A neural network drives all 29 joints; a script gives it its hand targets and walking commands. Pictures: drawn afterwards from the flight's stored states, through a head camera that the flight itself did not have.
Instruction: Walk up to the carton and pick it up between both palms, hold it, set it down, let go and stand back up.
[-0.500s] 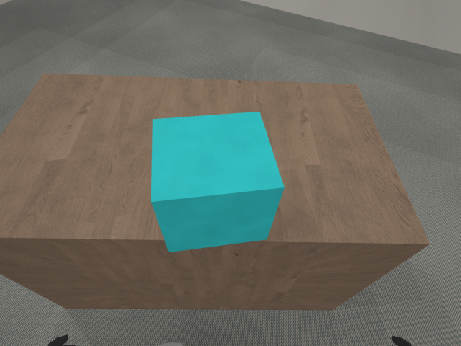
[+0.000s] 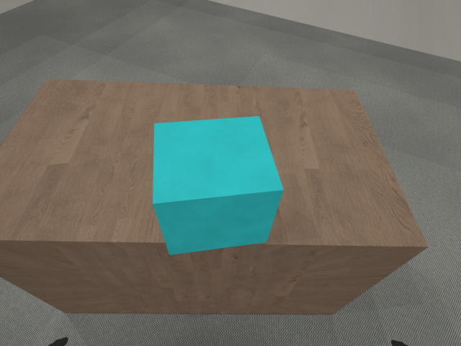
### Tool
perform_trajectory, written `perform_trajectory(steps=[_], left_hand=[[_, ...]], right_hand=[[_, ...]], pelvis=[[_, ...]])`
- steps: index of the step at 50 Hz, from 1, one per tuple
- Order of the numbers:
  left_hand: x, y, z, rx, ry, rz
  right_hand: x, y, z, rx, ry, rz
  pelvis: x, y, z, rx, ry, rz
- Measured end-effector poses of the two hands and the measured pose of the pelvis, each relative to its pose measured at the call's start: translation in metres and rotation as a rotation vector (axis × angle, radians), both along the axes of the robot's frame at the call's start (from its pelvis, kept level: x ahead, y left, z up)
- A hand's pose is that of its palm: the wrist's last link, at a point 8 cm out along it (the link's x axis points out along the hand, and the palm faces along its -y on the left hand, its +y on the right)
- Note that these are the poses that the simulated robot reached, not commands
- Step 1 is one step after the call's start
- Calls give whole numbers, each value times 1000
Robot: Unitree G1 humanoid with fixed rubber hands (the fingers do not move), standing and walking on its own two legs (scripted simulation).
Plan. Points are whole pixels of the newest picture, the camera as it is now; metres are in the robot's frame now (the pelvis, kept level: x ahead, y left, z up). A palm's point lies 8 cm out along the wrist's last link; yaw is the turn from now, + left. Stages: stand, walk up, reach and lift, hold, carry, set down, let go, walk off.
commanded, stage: walk up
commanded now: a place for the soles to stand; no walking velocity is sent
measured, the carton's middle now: (213, 186) +0.41 +0.04 +0.00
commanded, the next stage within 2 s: reach and lift in 0.22 s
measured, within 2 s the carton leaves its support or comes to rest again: neither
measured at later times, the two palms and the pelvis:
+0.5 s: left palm (66, 318) +0.18 +0.28 -0.08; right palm (383, 334) +0.16 -0.28 -0.10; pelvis +0.00 +0.01 -0.01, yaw +0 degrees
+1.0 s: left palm (78, 317) +0.18 +0.26 -0.06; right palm (385, 319) +0.17 -0.27 -0.07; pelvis +0.02 +0.00 +0.00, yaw +0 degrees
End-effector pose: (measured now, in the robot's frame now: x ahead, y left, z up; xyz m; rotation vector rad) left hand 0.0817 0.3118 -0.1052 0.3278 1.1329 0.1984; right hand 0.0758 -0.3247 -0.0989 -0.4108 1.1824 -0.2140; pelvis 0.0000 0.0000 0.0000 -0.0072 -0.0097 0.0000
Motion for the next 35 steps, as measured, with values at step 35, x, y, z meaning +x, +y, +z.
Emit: perform_trajectory(steps=[35], left_hand=[[105, -48, 25, -49, -106, -9]], right_hand=[[91, 46, 8, 151, -262, 126]], pelvis=[[19, 7, -5, 17, -3, 2]])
